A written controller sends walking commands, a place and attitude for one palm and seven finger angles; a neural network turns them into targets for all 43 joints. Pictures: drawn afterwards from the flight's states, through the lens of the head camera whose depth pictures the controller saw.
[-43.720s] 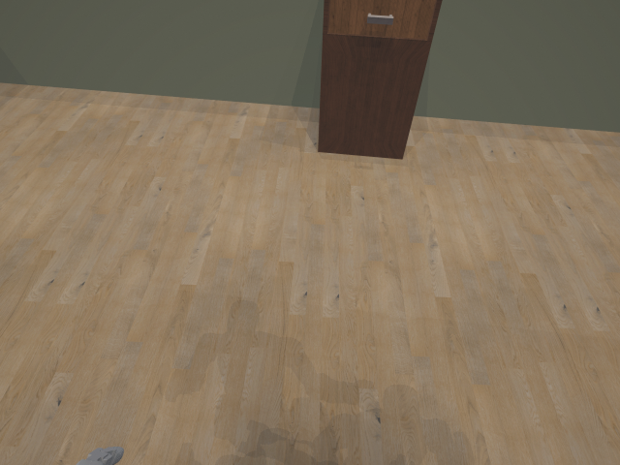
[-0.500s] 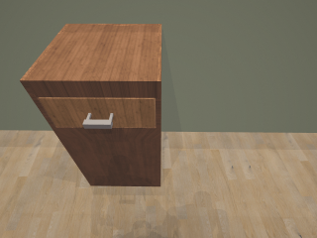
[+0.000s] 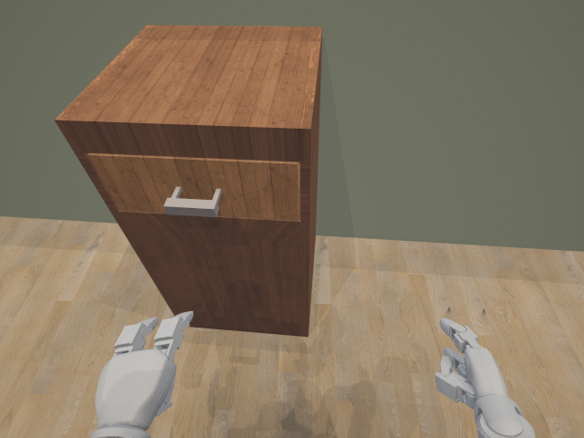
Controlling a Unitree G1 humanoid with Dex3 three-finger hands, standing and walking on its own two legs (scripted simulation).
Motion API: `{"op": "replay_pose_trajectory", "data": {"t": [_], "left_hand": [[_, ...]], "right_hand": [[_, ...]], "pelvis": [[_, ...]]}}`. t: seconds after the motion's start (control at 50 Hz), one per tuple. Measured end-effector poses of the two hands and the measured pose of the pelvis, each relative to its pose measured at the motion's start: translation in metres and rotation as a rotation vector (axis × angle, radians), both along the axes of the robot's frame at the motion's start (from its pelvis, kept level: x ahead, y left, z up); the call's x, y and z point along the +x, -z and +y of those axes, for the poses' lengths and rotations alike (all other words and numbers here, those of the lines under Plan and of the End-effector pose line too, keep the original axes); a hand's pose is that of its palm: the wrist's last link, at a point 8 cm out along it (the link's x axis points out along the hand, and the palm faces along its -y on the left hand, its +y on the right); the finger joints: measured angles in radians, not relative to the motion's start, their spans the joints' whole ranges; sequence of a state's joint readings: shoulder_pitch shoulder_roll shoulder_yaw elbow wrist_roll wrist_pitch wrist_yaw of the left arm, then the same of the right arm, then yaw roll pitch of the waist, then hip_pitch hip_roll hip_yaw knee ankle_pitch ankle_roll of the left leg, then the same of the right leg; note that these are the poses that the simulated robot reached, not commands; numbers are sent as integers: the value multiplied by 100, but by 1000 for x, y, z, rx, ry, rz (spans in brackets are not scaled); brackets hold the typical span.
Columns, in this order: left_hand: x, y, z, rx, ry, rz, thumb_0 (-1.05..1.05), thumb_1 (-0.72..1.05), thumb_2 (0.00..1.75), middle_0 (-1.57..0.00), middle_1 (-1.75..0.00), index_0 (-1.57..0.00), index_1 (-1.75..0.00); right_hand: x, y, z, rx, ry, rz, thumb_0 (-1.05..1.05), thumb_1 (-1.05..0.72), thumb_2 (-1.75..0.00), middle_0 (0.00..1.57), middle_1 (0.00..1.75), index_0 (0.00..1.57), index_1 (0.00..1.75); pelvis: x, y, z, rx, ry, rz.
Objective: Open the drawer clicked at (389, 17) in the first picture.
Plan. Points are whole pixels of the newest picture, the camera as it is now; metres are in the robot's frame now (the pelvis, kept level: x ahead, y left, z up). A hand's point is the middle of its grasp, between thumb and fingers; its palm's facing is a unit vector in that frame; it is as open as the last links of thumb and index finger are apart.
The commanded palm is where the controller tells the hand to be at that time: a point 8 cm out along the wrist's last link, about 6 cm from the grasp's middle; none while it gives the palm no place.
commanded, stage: raise the hand with hooked fingers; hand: left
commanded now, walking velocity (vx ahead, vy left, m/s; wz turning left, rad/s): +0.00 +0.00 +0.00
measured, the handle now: (194, 199) +0.54 +0.27 -0.03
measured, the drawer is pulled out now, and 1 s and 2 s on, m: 0.00 0.00 0.00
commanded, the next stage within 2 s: move the hooked fingers above the handle in 1.52 s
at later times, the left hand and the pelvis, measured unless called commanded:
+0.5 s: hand (135, 334) +0.23 +0.24 +0.03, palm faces +0.01 -0.10 -1.00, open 11.3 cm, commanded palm +0.21 +0.25 +0.09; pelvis +0.01 +0.01 +0.01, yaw +2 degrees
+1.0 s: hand (114, 266) +0.29 +0.27 +0.10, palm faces +0.07 -0.07 -1.00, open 13.7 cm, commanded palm +0.27 +0.27 +0.15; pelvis +0.01 +0.02 +0.03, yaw +3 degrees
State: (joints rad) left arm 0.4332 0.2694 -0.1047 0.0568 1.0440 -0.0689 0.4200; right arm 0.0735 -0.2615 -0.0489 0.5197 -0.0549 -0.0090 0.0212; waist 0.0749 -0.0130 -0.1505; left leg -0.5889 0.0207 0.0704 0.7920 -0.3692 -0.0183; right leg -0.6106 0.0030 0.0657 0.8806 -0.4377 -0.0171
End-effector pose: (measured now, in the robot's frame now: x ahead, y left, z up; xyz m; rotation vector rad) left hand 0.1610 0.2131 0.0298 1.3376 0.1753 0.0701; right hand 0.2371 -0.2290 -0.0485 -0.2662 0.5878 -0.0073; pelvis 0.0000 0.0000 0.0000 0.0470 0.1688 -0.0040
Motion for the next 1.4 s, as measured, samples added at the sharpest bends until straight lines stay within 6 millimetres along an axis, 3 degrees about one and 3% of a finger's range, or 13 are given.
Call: {"op": "replay_pose_trajectory", "data": {"t": [0.1, 0.18, 0.26, 0.38, 0.52, 0.66, 0.88, 1.02, 1.22, 1.4], "left_hand": [[-27, 11, 14, 118, 3, -6, 0, 53, 74, -24, -53, -24, -53], [-13, -4, 30, 168, -22, -109, 0, 43, 70, -26, -59, -26, -59], [15, -25, 36, 169, -64, -159, 0, 33, 66, -27, -65, -27, -65], [40, -41, 29, 132, -35, -74, 0, 20, 60, -27, -74, -27, -74], [53, -53, 36, 140, 42, -76, 0, 4, 53, -28, -85, -29, -85], [71, -71, 50, 145, 7, -149, 0, -12, 46, -30, -95, -30, -95], [96, -103, 53, 148, 29, -148, 0, -37, 35, -31, -112, -31, -112], [108, -122, 61, 163, 28, -122, 0, -46, 31, -32, -118, -32, -118], [125, -141, 62, 167, 77, -104, -1, -49, 30, -32, -120, -32, -120], [120, -131, 52, 145, 121, -90, -1, -49, 30, -32, -120, -32, -120]], "right_hand": [[30, 8, 13, -45, -110, 15, 1, -91, -90, 20, 30, 20, 30], [35, 28, 28, -23, -139, 44, 1, -91, -90, 20, 30, 20, 30], [18, 46, 40, 40, -114, 115, 1, -91, -90, 20, 30, 20, 30], [-28, 55, 42, 84, -43, 256, 1, -90, -90, 20, 30, 20, 30], [-61, 55, 19, 24, 39, 347, 1, -90, -90, 20, 30, 20, 30], [-55, 45, 5, -10, 94, 324, 1, -90, -90, 20, 30, 20, 30], [-17, 15, 36, 42, 47, 205, 1, -91, -90, 20, 30, 20, 30], [-12, 11, 55, 69, -3, 210, 1, -90, -90, 20, 30, 20, 30], [-35, 21, 45, 65, 22, 292, 1, -90, -90, 20, 30, 20, 30], [-57, 27, 19, 31, 75, 350, 1, -90, -90, 20, 30, 20, 30]], "pelvis": [[-1, 15, -8, -10, -36, 33], [-2, 26, -10, -27, -65, 38], [-1, 24, -7, -32, -68, 26], [7, 5, -2, -24, -45, -1], [12, -6, 7, -31, -39, -16], [14, -10, 16, -39, -42, -33], [15, -22, 23, -39, -41, -89], [13, -28, 22, -40, -53, -112], [12, -33, 20, -40, -56, -118], [11, -33, 18, -38, -49, -105]]}}
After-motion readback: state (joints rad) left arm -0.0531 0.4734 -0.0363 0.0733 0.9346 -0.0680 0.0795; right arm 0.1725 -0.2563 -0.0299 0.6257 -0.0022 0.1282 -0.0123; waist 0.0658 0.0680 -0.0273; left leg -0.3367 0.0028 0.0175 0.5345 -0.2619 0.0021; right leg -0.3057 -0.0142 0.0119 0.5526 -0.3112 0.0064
